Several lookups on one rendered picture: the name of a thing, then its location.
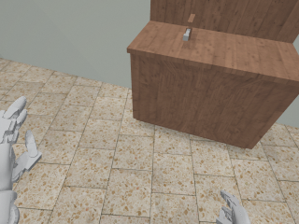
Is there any tap lever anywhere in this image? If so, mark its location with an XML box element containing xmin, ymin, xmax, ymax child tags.
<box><xmin>182</xmin><ymin>29</ymin><xmax>191</xmax><ymax>41</ymax></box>

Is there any robot right hand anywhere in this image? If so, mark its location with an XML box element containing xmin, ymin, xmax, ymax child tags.
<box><xmin>216</xmin><ymin>189</ymin><xmax>251</xmax><ymax>224</ymax></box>

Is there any left robot forearm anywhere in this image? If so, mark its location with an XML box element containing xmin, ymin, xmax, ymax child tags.
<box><xmin>0</xmin><ymin>189</ymin><xmax>20</xmax><ymax>224</ymax></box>

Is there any counter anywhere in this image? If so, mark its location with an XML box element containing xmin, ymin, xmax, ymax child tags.
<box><xmin>126</xmin><ymin>0</ymin><xmax>299</xmax><ymax>149</ymax></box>

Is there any robot left hand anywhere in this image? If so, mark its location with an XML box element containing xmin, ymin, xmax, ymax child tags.
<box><xmin>0</xmin><ymin>96</ymin><xmax>42</xmax><ymax>191</ymax></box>

